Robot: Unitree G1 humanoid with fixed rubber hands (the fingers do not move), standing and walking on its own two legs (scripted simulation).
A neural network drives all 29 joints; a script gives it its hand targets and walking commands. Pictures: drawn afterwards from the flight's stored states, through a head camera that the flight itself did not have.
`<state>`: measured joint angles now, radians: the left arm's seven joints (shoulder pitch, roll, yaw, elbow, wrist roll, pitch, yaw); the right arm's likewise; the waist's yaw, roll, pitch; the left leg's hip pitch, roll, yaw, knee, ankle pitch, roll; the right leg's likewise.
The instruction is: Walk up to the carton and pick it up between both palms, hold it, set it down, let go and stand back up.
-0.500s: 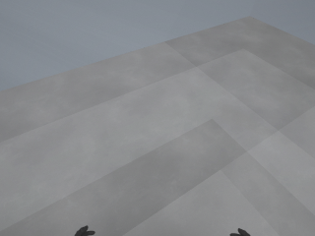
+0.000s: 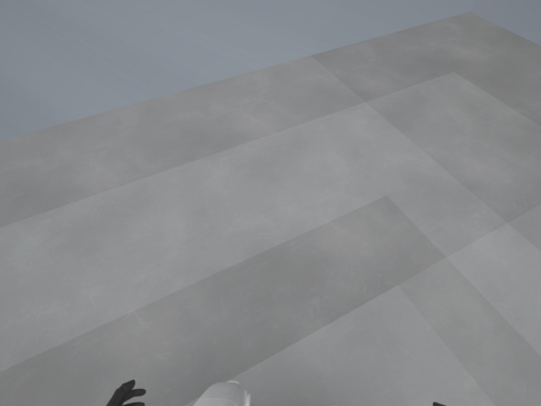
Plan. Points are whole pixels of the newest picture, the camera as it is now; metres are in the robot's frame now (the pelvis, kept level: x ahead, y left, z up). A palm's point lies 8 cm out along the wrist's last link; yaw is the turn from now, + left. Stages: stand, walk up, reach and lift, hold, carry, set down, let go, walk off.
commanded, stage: walk up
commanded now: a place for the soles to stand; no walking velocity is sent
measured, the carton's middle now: out of the picture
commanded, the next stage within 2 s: none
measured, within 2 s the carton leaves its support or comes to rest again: neither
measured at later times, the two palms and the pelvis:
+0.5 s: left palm out of the picture -0.05 +0.39 -0.10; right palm out of the picture +0.13 -0.14 -0.10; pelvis -0.07 +0.09 -0.01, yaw +23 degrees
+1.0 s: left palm out of the picture -0.33 +0.41 -0.10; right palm out of the picture +0.10 +0.03 -0.10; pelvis -0.18 +0.13 +0.00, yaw +49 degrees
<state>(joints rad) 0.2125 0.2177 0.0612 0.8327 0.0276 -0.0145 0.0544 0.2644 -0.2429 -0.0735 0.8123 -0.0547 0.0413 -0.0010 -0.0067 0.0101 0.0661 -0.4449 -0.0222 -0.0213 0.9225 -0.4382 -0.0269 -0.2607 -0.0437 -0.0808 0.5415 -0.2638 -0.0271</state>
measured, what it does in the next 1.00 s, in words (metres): walks backwards, turning left: left foot, then right foot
